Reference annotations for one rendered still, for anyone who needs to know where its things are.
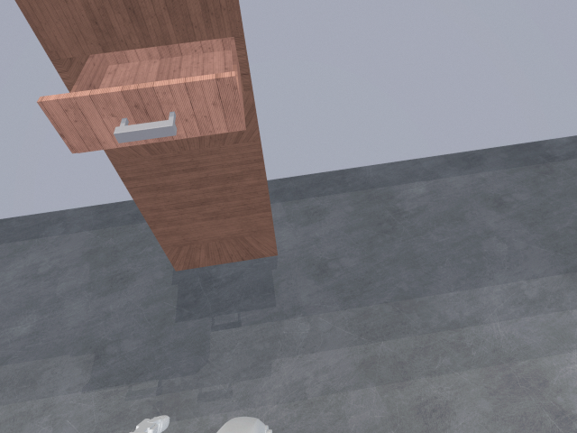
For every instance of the drawer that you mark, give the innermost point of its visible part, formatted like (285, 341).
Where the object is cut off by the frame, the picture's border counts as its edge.
(199, 80)

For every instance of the handle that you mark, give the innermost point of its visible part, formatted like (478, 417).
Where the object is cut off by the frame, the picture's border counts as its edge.
(136, 132)

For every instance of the cabinet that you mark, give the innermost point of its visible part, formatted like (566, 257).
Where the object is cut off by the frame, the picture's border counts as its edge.
(206, 199)

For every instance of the left robot hand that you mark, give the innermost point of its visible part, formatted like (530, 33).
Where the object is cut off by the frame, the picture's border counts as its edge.
(155, 425)

